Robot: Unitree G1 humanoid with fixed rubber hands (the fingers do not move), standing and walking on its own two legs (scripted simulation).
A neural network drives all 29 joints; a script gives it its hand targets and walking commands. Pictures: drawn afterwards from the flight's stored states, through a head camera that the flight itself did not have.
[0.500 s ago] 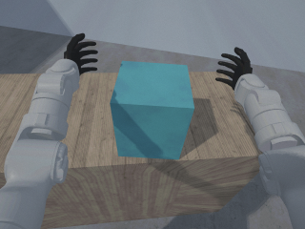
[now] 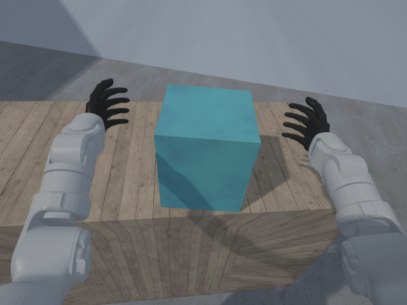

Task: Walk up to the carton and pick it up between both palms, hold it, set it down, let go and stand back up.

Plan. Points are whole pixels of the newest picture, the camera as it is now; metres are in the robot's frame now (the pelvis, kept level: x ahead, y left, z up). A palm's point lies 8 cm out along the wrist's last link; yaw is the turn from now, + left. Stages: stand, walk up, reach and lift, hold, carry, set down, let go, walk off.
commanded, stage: set down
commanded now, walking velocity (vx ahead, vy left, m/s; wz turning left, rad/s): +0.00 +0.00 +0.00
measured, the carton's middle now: (204, 150) +0.48 +0.02 +0.04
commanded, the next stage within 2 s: none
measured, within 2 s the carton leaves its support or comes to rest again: neither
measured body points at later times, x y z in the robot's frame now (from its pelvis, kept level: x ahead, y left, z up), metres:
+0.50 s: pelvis +0.01 -0.01 +0.00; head -0.02 +0.02 +0.45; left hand +0.34 +0.23 +0.12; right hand +0.35 -0.20 +0.12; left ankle +0.03 +0.13 -0.75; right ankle +0.01 -0.14 -0.75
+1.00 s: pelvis +0.03 -0.01 +0.00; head +0.02 +0.00 +0.45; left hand +0.26 +0.23 +0.05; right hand +0.27 -0.20 +0.05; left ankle +0.03 +0.13 -0.75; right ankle +0.01 -0.14 -0.75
